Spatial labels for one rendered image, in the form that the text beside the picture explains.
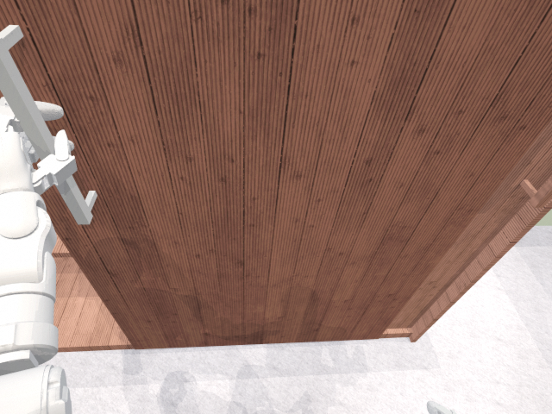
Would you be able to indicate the left robot forearm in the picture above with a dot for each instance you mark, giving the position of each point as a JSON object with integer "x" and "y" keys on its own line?
{"x": 28, "y": 337}

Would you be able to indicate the wardrobe door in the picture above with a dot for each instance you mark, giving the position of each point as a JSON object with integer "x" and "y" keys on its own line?
{"x": 278, "y": 171}
{"x": 500, "y": 208}

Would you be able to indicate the handle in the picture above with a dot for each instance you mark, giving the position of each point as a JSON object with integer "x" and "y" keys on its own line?
{"x": 24, "y": 108}
{"x": 543, "y": 196}

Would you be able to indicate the left robot upper arm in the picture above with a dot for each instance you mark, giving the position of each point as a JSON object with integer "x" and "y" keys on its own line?
{"x": 38, "y": 390}

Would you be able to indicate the left robot hand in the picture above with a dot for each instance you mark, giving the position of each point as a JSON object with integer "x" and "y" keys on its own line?
{"x": 17, "y": 153}

